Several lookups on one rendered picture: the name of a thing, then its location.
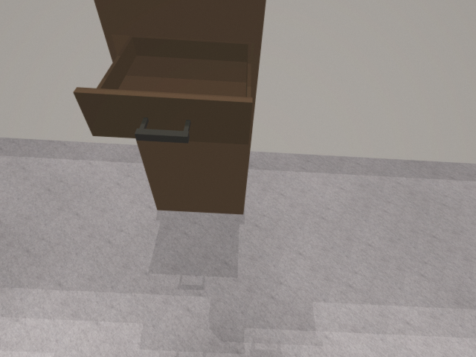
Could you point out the drawer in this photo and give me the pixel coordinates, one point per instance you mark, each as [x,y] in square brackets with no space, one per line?
[170,81]

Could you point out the handle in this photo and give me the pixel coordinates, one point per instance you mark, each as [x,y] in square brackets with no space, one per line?
[143,134]

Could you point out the cabinet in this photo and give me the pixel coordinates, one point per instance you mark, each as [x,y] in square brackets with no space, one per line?
[198,176]

